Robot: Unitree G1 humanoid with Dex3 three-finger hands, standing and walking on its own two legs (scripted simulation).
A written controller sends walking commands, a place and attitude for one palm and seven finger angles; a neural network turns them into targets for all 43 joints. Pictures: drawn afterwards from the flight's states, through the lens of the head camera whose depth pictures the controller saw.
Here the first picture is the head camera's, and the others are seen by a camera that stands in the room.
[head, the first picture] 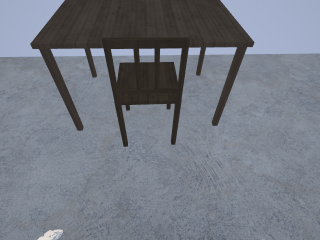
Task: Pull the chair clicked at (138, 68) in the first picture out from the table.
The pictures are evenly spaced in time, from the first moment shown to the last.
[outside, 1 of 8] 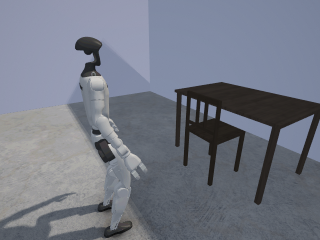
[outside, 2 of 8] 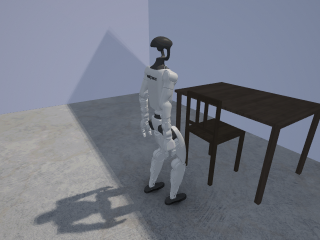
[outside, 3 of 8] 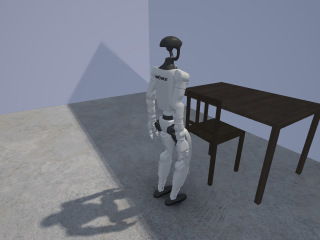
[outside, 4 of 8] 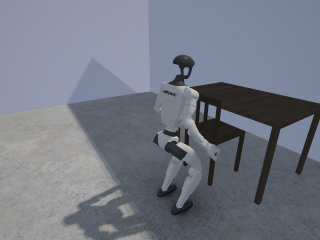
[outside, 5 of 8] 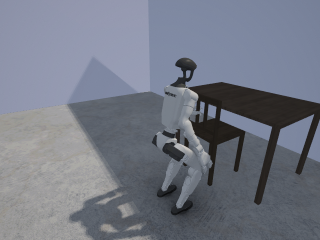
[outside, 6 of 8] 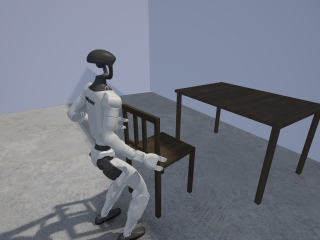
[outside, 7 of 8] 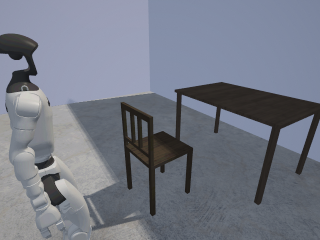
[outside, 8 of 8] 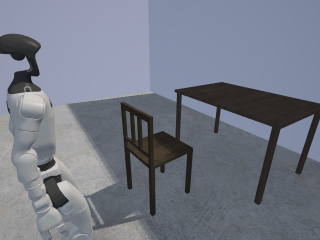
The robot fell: no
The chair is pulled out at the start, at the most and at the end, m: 0.00 0.66 0.65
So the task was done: yes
